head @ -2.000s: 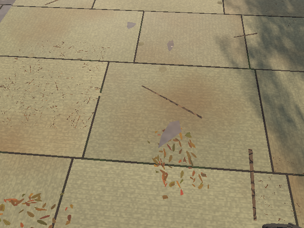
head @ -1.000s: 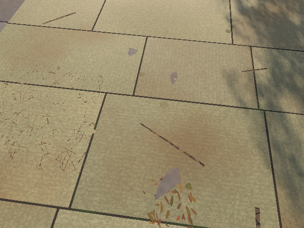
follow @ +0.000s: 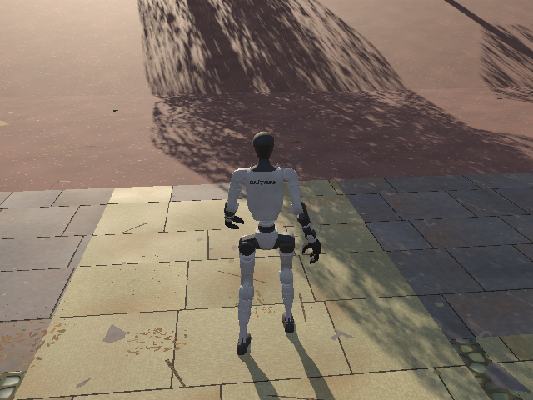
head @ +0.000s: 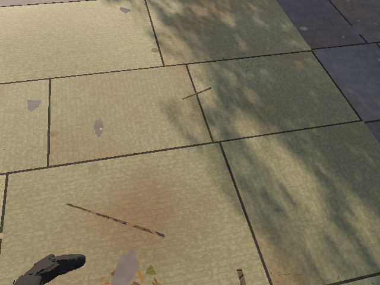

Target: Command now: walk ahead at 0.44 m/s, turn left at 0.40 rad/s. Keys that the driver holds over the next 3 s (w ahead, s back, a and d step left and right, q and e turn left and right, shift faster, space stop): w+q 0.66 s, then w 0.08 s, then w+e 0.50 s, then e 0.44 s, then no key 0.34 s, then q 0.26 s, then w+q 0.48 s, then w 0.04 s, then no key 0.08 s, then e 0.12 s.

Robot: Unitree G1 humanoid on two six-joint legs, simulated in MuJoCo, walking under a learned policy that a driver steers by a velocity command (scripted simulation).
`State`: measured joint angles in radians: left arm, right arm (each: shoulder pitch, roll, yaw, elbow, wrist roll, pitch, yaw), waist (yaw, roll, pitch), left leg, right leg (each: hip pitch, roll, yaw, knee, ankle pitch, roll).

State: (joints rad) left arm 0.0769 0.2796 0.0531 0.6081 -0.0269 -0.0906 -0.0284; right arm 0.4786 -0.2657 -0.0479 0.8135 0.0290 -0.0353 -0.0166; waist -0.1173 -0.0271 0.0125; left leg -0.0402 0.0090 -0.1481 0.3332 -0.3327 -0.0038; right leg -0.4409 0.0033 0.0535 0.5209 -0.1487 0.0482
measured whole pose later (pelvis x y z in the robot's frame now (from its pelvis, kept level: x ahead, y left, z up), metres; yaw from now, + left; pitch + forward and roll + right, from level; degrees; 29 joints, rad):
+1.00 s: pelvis +0.51 +0.12 -0.01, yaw +23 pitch +1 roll +2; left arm 0.11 0.28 0.02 0.70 -0.02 -0.08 -0.05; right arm 0.32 -0.30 -0.04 0.75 0.00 -0.07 0.01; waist -0.07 -0.05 0.03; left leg 0.05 -0.10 -0.03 0.26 -0.32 0.07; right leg -0.60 -0.06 0.01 0.57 0.06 -0.01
